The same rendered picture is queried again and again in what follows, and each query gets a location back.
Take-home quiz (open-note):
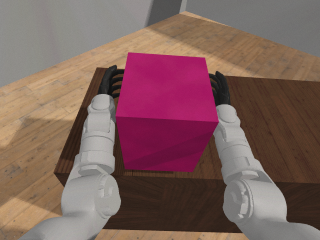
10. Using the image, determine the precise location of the left robot upper arm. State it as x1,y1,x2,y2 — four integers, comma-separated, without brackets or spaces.
17,173,121,240

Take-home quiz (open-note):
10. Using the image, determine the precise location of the robot right forearm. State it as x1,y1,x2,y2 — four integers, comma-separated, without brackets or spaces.
213,104,287,214

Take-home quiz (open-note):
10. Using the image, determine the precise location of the pedestal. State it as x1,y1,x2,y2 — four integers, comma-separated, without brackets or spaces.
53,67,320,233

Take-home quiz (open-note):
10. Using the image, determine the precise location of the right robot upper arm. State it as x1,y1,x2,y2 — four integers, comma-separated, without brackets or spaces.
222,178,320,240

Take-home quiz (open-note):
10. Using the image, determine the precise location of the left robot hand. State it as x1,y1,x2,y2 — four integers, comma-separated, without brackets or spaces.
97,65,125,99

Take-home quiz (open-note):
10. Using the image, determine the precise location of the carton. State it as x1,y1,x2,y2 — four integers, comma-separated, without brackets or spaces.
115,52,219,172

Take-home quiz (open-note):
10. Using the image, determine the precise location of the robot left forearm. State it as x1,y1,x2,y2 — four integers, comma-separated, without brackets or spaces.
61,94,116,211

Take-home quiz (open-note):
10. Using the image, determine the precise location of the right robot hand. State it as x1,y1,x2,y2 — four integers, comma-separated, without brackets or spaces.
209,71,231,107

